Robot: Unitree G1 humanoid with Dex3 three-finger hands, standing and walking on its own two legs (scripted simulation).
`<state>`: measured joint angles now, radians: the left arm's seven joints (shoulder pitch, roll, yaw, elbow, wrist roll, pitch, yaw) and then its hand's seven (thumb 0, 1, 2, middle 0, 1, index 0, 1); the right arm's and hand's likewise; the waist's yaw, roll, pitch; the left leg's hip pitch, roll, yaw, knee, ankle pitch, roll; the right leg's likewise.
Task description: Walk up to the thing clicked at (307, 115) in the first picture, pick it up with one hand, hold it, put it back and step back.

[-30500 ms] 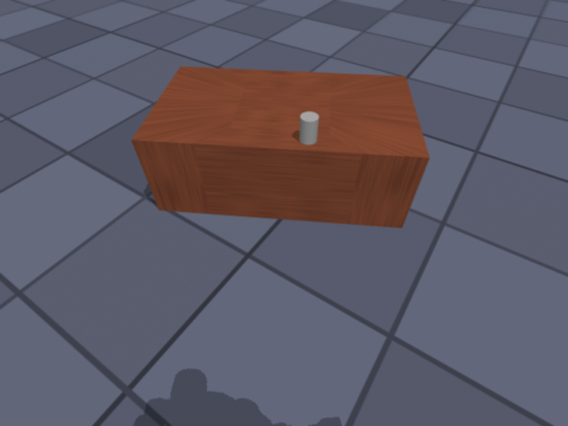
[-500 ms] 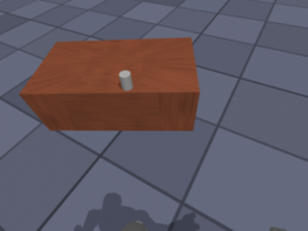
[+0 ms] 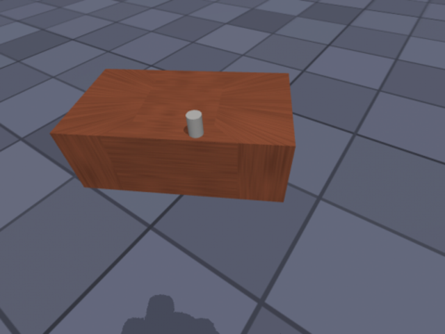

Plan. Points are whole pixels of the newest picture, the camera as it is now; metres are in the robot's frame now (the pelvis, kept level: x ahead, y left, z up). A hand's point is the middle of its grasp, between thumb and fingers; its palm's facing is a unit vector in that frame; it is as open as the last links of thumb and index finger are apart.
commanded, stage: step back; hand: left
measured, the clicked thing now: (195, 124) +1.05 +0.20 -0.29
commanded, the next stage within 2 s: stand in 0.52 s
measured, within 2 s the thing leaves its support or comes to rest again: neither
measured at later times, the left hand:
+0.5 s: hand out of the picture +0.11 +0.30 -0.16, palm faces +0.03 -0.93 -0.37, open 7.4 cm
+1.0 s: hand out of the picture +0.11 +0.29 -0.14, palm faces -0.05 -0.94 -0.33, open 7.4 cm
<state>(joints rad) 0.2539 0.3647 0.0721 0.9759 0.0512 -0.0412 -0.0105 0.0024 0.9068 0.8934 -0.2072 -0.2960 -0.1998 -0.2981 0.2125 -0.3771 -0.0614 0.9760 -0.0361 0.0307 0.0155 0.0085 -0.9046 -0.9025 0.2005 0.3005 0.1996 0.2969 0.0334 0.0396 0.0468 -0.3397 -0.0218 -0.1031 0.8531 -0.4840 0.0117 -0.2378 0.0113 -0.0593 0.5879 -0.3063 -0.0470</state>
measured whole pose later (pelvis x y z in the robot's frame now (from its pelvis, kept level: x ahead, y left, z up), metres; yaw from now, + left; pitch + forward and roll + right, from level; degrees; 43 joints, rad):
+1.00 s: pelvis +0.03 +0.04 +0.02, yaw +0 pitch -3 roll +0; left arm 0.11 0.36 -0.01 1.13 0.02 -0.02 -0.01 0.00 0.91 0.89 -0.21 -0.30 -0.20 -0.30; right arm 0.09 -0.35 -0.02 1.15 -0.01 -0.01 0.02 0.01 -0.91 -0.90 0.20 0.30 0.20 0.30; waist -0.01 -0.01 0.06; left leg -0.18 0.03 0.04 0.35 -0.11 -0.01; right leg -0.07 -0.03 0.00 0.34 -0.21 0.03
